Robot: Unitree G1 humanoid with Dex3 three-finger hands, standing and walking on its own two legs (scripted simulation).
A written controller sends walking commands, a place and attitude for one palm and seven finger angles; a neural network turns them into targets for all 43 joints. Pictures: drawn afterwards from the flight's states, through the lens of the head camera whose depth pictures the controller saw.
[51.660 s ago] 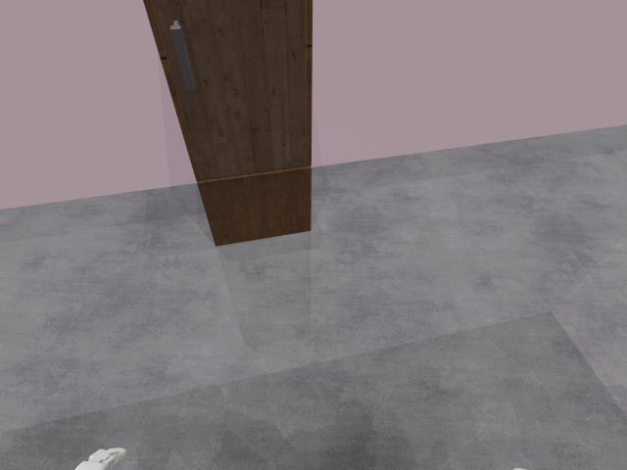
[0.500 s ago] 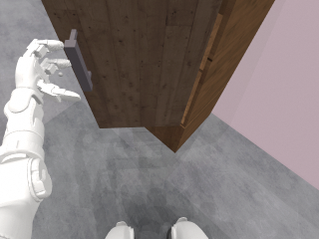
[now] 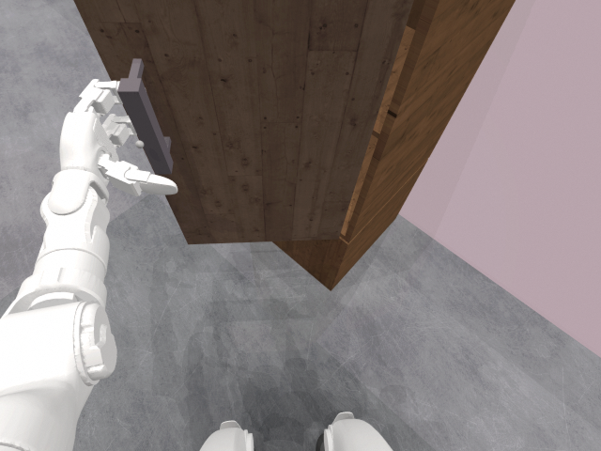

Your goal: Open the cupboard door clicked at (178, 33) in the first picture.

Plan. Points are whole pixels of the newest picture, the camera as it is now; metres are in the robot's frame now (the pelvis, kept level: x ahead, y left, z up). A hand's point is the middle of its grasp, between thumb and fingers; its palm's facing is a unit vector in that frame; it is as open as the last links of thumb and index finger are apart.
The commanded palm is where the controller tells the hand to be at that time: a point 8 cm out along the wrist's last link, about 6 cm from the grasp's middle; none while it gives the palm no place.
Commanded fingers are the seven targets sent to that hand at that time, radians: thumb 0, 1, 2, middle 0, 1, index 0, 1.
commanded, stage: slide the fingers in behind the handle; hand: left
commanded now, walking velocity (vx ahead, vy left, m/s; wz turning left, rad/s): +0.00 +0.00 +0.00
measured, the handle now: (151, 120) +0.54 +0.18 +0.09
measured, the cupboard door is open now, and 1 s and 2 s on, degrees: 46 46 49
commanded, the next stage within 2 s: close the thumb around the handle in 0.88 s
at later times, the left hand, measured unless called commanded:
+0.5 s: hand (167, 143) +0.49 +0.15 +0.09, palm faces +0.01 -1.00 +0.00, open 14.0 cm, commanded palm +0.46 +0.19 +0.09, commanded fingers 0.00 -0.50 0.30 -0.30 -1.20 -0.30 -1.20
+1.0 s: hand (166, 146) +0.49 +0.15 +0.09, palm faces +0.01 -1.00 -0.01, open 14.0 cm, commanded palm +0.46 +0.20 +0.09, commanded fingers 0.00 -0.39 0.35 -0.31 -1.21 -0.31 -1.21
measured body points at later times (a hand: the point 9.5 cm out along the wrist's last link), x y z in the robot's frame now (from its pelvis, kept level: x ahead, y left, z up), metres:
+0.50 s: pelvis +0.00 +0.00 +0.00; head +0.10 +0.00 +0.44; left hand +0.49 +0.20 +0.09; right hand +0.02 -0.26 -0.12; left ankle +0.00 +0.10 -0.69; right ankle +0.01 -0.12 -0.69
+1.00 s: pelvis +0.00 -0.01 +0.00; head +0.10 +0.00 +0.44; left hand +0.48 +0.20 +0.09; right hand +0.03 -0.27 -0.12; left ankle +0.00 +0.10 -0.69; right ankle +0.01 -0.12 -0.69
